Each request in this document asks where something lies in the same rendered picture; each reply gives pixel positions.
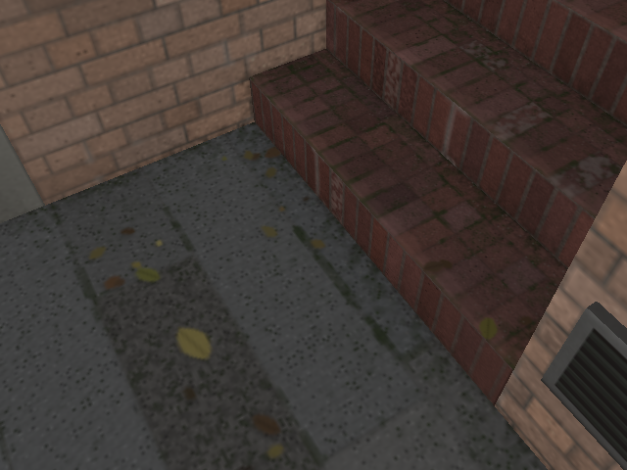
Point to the stairs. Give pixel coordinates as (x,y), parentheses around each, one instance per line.
(467,146)

